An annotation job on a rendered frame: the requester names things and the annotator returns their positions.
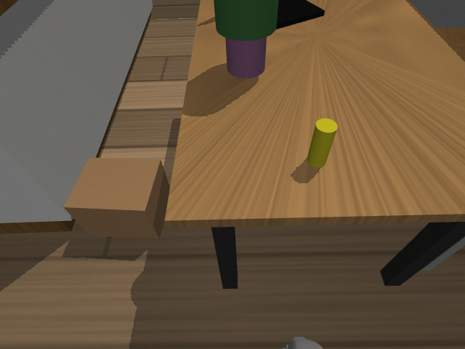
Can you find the potted plant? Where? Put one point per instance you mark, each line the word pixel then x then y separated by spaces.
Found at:
pixel 246 24

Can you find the table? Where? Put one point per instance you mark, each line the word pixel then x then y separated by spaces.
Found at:
pixel 391 81

